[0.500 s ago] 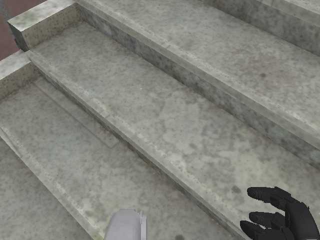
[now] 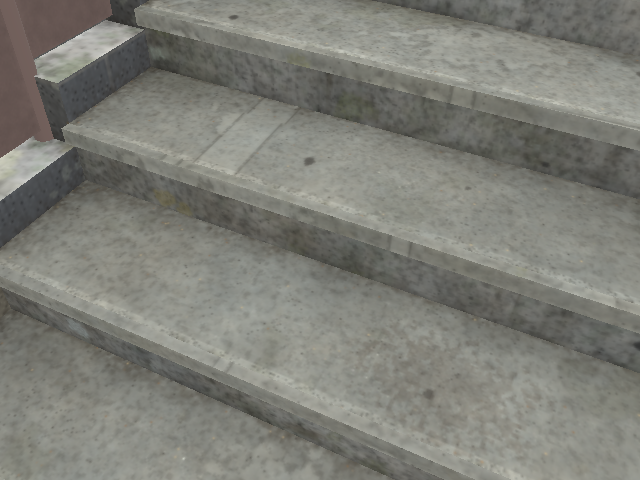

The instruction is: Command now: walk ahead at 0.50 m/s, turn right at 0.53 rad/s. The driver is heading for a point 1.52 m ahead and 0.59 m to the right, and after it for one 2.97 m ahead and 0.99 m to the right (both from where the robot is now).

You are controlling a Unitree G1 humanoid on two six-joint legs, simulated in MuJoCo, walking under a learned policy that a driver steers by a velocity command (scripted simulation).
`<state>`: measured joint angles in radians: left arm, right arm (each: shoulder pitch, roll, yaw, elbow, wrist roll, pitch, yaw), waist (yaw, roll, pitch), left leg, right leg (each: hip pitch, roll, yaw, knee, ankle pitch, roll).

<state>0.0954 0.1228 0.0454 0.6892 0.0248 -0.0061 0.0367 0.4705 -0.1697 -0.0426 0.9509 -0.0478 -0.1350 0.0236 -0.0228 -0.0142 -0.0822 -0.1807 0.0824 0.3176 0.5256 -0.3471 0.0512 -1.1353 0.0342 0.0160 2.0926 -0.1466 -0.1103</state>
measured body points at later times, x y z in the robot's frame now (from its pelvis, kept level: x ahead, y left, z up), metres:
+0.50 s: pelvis +0.29 -0.05 +0.12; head +0.30 -0.05 +0.57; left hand +0.39 +0.19 -0.01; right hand +0.46 -0.30 +0.08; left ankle +0.33 +0.09 -0.35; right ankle +0.29 -0.08 -0.57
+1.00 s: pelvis +0.62 -0.12 +0.29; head +0.62 -0.12 +0.74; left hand +0.94 -0.05 +0.24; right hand +0.53 -0.38 +0.16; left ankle +0.70 -0.04 -0.41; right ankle +0.54 -0.20 -0.17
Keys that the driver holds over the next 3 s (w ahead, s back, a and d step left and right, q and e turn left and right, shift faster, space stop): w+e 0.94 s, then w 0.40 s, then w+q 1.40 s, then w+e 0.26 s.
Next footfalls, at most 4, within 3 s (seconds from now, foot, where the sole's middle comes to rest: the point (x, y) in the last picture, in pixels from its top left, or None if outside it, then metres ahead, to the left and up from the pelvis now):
0.26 right None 0.33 -0.08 -0.61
0.78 left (350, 336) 0.74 -0.06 -0.45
1.30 right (564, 240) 0.84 -0.46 -0.29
1.84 left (556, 79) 1.16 -0.49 -0.13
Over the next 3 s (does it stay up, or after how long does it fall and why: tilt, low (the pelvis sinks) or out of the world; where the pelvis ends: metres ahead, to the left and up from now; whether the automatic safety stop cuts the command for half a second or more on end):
stays up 1.69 -0.55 0.87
